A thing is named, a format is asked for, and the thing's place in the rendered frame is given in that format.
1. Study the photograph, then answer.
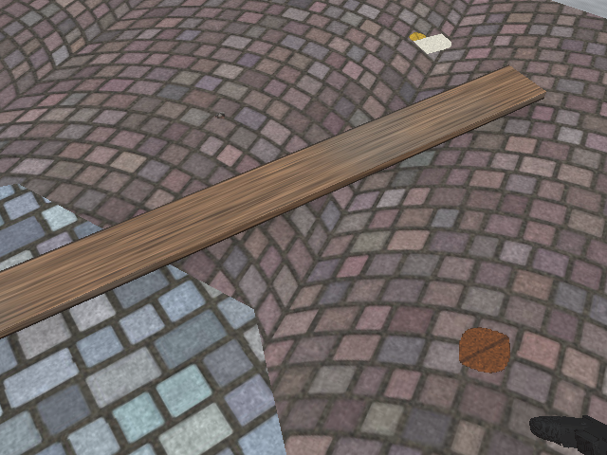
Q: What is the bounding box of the right robot hand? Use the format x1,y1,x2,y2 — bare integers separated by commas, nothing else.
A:
529,415,607,455

